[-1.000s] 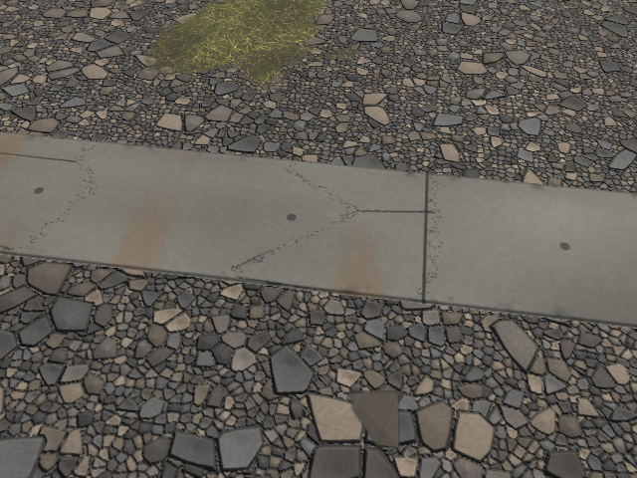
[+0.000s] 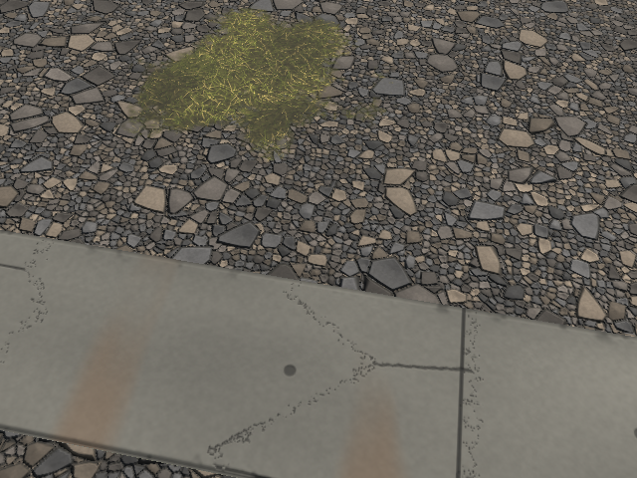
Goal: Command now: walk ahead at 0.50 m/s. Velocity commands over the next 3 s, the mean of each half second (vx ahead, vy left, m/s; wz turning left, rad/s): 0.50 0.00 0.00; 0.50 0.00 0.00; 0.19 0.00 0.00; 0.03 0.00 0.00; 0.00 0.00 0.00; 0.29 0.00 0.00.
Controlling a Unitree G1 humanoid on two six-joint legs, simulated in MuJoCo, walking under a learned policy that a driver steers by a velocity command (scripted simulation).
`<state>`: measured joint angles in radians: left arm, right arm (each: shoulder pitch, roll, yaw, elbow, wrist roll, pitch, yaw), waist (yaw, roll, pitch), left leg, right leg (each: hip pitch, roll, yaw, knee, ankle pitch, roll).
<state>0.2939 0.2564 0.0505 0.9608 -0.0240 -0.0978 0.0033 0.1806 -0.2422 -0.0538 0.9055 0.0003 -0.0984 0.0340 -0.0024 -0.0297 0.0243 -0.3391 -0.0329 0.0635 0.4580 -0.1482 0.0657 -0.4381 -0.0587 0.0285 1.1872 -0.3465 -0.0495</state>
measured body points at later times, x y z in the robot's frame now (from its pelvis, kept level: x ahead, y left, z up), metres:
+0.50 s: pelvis +0.29 -0.06 -0.01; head +0.31 -0.07 +0.44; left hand +0.46 +0.17 -0.12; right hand +0.25 -0.29 -0.16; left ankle +0.09 +0.08 -0.67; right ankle +0.38 -0.16 -0.74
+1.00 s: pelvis +0.58 -0.04 -0.02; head +0.60 -0.03 +0.43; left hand +0.49 +0.17 -0.16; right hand +0.79 -0.26 -0.11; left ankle +0.71 +0.05 -0.74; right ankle +0.38 -0.16 -0.73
